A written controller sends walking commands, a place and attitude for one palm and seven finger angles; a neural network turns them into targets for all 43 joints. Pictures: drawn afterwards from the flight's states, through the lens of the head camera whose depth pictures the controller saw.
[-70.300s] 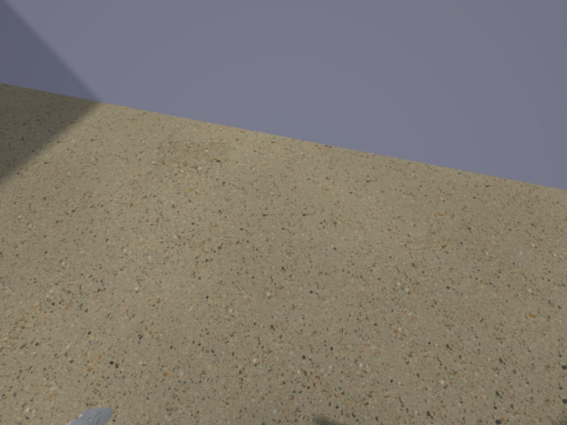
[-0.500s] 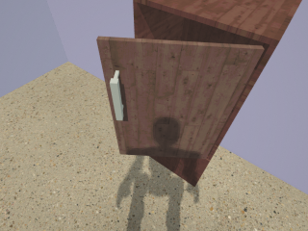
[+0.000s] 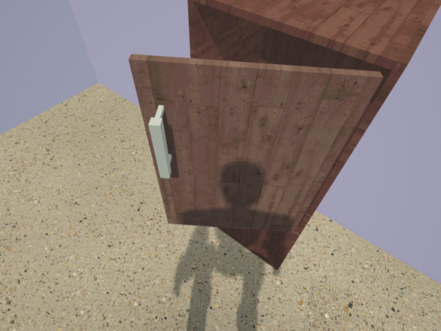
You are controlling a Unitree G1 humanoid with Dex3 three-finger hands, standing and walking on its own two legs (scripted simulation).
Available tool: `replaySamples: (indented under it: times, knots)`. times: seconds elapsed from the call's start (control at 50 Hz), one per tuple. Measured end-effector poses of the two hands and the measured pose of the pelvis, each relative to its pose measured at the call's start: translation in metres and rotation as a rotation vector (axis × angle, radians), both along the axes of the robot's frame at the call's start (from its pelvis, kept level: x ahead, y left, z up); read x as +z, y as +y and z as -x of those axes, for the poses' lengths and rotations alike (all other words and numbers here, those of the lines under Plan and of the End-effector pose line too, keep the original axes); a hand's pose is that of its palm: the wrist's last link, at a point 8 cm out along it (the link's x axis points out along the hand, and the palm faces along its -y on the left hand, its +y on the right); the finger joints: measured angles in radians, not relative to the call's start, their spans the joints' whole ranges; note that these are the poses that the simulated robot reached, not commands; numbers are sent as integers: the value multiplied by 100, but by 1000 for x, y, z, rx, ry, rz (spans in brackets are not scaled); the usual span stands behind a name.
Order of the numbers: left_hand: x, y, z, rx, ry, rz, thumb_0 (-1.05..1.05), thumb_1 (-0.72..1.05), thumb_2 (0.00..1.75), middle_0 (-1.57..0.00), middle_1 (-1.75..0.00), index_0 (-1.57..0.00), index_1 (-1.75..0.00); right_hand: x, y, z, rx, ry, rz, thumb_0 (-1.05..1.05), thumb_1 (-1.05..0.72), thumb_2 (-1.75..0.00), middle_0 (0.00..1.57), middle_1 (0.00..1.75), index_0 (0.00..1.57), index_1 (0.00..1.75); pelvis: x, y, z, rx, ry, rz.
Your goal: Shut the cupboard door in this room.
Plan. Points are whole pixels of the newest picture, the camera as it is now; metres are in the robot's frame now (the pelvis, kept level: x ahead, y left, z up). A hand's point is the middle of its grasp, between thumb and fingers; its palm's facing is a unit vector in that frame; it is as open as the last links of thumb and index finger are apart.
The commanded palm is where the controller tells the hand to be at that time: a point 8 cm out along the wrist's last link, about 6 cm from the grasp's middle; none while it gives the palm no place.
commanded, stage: come to a stop and stand still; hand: left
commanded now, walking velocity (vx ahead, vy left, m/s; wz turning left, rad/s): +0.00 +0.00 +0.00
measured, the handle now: (163, 143) +0.45 +0.17 +0.07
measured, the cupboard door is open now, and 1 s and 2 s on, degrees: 33 33 33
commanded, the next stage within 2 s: look again from close up in 0.52 s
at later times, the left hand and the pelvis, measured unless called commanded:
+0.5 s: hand out of the picture +0.01 +0.22 -0.17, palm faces -0.01 -0.97 -0.24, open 7.3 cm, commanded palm none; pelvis -0.04 +0.02 +0.00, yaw +0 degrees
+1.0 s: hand out of the picture -0.02 +0.22 -0.17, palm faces -0.01 -0.98 -0.21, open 7.3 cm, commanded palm none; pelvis -0.02 +0.03 +0.01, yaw +0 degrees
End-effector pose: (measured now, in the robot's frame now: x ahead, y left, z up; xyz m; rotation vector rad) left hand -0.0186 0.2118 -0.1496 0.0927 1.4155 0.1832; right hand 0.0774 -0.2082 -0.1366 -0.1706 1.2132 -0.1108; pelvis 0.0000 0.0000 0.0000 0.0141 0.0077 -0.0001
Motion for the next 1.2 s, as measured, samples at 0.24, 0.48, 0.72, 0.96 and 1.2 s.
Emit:
replaySamples:
  times: [0.24, 0.48, 0.72, 0.96, 1.2]
  knots:
    - [15, 34, -43, -97, -213, -83, 0, 91, 90, -20, -30, -20, -30, -5, -5, 49, -51, -35, -2, 0, -92, -89, 20, 30, 20, 30, -5, 13, 23, 1, -34, 24]
    - [16, 58, -25, -119, -165, -74, 0, 91, 90, -20, -30, -20, -30, 2, -7, 111, -45, 125, 37, 0, -91, -89, 20, 30, 20, 30, 0, 24, 35, 4, -10, 20]
    - [9, 61, 23, -90, 0, -48, 0, 91, 90, -20, -30, -20, -30, 11, -13, 81, -19, 99, 73, 0, -91, -89, 20, 30, 20, 30, 5, 27, 29, -1, -10, 21]
    - [7, 59, 8, -87, -15, -33, 0, 91, 90, -20, -30, -20, -30, 19, -11, 28, 21, 3, 85, 0, -91, -89, 20, 30, 21, 30, 6, 29, 20, -4, -12, 18]
    - [12, 71, -25, -101, -77, -63, 0, 91, 90, -20, -30, -20, -30, 19, -14, 23, 23, 12, 91, 0, -91, -89, 20, 30, 21, 30, 8, 30, 13, 1, -8, 13]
